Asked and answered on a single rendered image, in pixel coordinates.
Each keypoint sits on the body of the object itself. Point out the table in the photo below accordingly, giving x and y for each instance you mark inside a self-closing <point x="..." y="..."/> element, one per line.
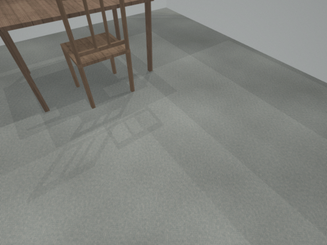
<point x="17" y="14"/>

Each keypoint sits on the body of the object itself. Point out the chair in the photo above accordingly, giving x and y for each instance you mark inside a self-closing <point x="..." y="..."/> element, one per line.
<point x="95" y="48"/>

